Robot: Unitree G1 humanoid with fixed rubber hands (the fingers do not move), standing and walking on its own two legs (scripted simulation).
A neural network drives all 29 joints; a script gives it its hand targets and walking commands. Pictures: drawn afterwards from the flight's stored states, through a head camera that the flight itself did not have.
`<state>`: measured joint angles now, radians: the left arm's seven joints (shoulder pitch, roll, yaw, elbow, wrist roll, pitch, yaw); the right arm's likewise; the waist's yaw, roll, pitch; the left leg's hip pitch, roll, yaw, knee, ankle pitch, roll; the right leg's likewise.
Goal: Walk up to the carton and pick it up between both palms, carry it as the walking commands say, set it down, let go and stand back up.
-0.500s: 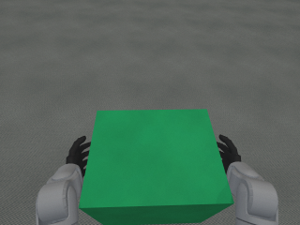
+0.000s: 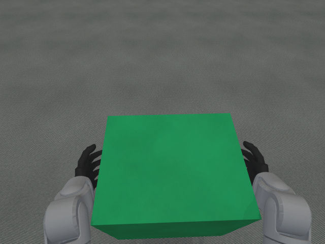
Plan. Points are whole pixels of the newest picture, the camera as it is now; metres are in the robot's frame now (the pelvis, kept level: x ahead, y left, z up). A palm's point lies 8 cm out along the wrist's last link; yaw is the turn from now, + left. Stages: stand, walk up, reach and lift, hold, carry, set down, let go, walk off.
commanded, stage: carry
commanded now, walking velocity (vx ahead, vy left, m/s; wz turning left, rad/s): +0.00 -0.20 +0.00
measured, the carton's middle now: (170, 181) +0.27 -0.01 +0.03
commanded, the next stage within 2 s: none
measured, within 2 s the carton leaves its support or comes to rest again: neither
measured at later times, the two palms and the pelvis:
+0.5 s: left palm (169, 192) +0.22 +0.00 +0.09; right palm out of the picture +0.21 -0.37 +0.09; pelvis -0.03 -0.17 +0.01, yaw +0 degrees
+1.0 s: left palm (259, 209) +0.18 -0.17 +0.09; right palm out of the picture +0.17 -0.54 +0.08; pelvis -0.07 -0.34 +0.01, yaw +0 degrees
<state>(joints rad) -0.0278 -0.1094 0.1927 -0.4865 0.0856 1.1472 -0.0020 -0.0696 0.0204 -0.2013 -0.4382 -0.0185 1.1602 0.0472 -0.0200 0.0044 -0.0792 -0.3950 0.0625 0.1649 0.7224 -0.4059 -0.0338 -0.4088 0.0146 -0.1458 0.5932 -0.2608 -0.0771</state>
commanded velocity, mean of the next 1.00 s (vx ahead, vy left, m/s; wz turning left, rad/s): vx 0.00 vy -0.20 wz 0.00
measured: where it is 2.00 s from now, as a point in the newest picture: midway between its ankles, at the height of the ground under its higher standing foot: outside the picture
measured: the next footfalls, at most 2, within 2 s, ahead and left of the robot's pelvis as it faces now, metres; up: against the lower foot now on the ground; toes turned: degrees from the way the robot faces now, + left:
left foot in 0.02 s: +0.03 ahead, +0.09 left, +0.00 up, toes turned +10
right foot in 0.30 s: +0.03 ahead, -0.25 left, +0.00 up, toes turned -7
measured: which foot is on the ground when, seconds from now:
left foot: up 0.00-0.00, down 0.02-0.32, up 0.34-0.60, down 0.62-0.90, up 0.92-1.00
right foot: down 0.00-0.02, up 0.04-0.28, down 0.30-0.62, up 0.64-0.88, down 0.90-1.00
